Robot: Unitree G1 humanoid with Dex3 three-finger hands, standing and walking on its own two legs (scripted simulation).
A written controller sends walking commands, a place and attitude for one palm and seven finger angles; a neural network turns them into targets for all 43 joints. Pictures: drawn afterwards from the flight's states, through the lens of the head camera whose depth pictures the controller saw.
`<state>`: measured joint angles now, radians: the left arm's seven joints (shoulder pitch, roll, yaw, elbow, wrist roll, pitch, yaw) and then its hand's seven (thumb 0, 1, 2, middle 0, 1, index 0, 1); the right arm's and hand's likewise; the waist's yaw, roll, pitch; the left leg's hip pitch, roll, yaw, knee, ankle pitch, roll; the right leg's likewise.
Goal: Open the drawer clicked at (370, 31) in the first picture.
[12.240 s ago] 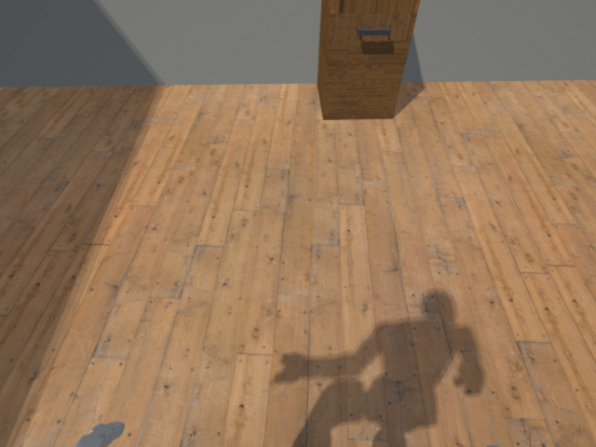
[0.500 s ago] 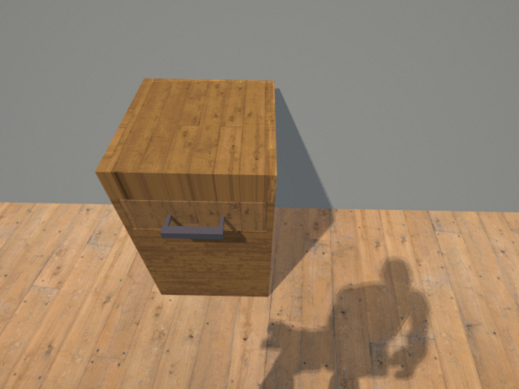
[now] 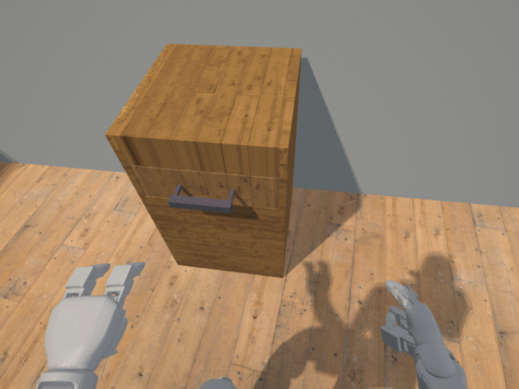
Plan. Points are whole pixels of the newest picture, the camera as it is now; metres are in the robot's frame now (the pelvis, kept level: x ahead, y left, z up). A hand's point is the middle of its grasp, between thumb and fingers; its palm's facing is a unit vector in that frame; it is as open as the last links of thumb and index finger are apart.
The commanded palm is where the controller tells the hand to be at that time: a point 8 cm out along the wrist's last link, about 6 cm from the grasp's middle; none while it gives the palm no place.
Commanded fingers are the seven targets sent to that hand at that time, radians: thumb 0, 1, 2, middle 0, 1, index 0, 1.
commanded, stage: raise the hand with hooked fingers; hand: left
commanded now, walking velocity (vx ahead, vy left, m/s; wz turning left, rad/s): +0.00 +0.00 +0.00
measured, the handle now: (202, 197) +0.56 +0.27 -0.18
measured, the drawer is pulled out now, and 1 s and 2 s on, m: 0.00 0.00 0.00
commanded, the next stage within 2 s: move the hooked fingers above the handle in 1.30 s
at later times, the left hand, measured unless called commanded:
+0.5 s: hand (121, 238) +0.28 +0.27 +0.07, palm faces +0.14 -0.06 -0.99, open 12.6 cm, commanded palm +0.26 +0.26 +0.13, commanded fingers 0.00 -0.41 0.34 -0.29 -1.14 -0.29 -1.14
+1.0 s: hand (106, 183) +0.34 +0.30 +0.13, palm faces +0.03 -0.07 -1.00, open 13.9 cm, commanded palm +0.31 +0.29 +0.18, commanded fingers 0.00 -0.50 0.30 -0.30 -1.20 -0.30 -1.20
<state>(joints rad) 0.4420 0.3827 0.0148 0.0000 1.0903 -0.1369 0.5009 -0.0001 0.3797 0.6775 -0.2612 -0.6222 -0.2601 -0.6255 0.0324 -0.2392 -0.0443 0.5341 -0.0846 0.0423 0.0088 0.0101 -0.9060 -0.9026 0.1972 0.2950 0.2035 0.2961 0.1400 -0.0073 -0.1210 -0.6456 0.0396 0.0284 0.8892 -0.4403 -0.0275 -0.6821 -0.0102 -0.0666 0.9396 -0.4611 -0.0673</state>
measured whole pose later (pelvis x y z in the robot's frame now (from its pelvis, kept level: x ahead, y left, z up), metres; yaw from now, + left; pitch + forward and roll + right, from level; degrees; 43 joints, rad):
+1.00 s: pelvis +0.01 +0.07 +0.05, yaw -4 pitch +2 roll +0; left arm -0.15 0.45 -0.08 0.16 0.96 0.13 0.08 0.00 -0.49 0.30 -0.31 -1.19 -0.31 -1.20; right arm 0.15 -0.22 0.02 0.60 0.01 0.07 -0.03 0.01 -0.90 -0.90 0.20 0.30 0.21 0.30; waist 0.08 0.07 -0.03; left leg -0.24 -0.04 0.00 0.49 -0.29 0.04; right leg -0.27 -0.03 0.01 0.49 -0.26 0.02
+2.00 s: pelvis +0.01 +0.04 +0.02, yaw -4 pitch +14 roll +0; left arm -0.36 0.43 0.00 0.68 1.06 -0.11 0.28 0.00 -0.49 0.30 -0.32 -1.20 -0.31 -1.20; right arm 0.25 -0.26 -0.07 0.66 0.00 0.07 -0.04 0.01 -0.91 -0.90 0.20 0.30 0.20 0.30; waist -0.02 0.04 -0.11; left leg -0.59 0.00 -0.01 0.72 -0.38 0.00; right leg -0.62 0.01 0.01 0.72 -0.34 -0.01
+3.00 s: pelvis -0.02 +0.07 -0.09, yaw -7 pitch +34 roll -4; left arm -0.88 0.56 0.12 1.14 1.20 -0.08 0.55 0.00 -0.49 0.30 -0.36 -1.26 -0.34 -1.23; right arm 0.30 -0.26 -0.02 0.70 -0.08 0.09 0.03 0.00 -0.90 -0.90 0.20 0.30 0.21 0.30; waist -0.17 0.07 -0.18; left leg -1.36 0.01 -0.02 1.35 -0.57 0.03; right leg -1.36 0.03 -0.01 1.26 -0.49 0.03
